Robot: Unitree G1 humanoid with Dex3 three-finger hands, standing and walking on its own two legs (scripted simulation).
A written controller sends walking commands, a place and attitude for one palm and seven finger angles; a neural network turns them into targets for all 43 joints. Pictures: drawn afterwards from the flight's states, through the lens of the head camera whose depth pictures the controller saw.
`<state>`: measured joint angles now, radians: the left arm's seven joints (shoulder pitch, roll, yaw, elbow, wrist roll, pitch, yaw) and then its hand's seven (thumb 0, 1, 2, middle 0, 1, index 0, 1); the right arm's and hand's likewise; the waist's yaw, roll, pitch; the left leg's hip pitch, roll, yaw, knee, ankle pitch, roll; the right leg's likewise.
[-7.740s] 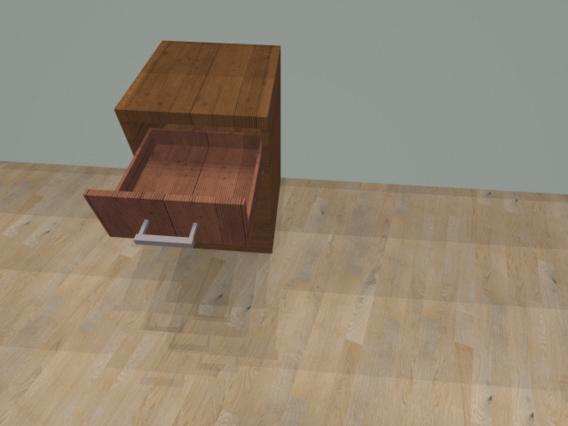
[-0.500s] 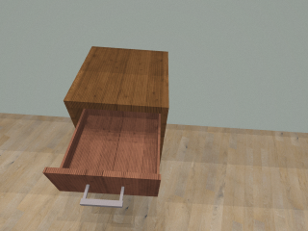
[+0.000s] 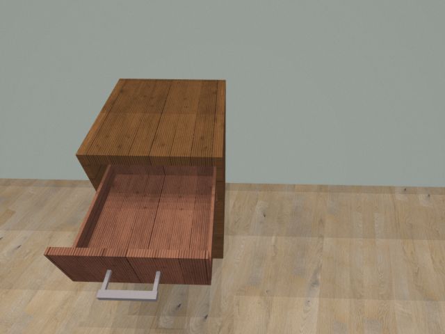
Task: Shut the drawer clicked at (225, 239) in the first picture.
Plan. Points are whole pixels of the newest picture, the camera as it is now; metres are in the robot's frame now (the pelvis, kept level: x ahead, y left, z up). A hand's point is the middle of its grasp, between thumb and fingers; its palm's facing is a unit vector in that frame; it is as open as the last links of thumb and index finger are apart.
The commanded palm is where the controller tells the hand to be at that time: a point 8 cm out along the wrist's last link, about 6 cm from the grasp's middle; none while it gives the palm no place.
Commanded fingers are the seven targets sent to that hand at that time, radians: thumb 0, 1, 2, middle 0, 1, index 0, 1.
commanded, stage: come to a stop and stand still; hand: left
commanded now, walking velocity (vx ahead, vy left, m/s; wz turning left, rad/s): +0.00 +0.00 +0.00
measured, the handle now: (130, 285) +0.28 +0.24 -0.21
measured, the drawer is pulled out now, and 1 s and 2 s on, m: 0.29 0.29 0.29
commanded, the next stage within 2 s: look again from close up in 0.44 s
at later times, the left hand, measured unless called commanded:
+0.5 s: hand out of the picture -0.02 +0.15 -0.17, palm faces +0.07 -0.99 -0.16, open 7.4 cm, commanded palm none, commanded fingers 0.00 0.90 0.90 -0.20 -0.30 -0.20 -0.30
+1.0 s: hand out of the picture -0.01 +0.25 -0.18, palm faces +0.02 -0.98 -0.18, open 7.4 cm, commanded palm none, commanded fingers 0.00 0.90 0.90 -0.20 -0.30 -0.20 -0.30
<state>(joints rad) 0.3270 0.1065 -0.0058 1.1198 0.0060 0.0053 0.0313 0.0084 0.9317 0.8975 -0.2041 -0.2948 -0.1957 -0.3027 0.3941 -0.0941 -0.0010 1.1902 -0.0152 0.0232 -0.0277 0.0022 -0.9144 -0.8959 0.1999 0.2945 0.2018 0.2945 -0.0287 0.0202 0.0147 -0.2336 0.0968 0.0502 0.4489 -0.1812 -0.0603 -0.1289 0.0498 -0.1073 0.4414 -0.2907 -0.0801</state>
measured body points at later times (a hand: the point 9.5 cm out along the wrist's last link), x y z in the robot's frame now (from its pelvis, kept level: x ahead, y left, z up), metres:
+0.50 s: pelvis +0.02 +0.01 +0.00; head +0.01 +0.00 +0.45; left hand -0.02 +0.20 -0.16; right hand +0.01 -0.20 -0.17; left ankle +0.03 +0.16 -0.74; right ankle -0.03 -0.06 -0.74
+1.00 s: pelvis -0.01 +0.08 +0.00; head -0.02 +0.09 +0.45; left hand -0.01 +0.30 -0.17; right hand +0.01 -0.16 -0.15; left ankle +0.03 +0.14 -0.74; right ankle -0.03 -0.06 -0.74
